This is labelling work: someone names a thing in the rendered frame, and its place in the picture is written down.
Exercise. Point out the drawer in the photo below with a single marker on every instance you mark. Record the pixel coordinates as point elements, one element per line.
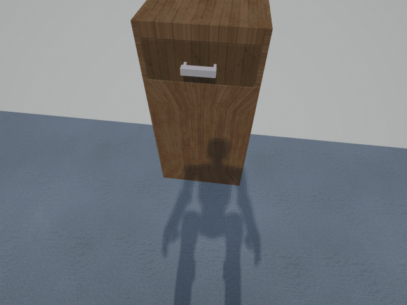
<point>236,63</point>

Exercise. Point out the handle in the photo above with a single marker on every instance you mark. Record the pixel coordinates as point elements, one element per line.
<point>198,71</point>

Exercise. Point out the cabinet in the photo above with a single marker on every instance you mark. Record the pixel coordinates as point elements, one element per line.
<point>202,130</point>

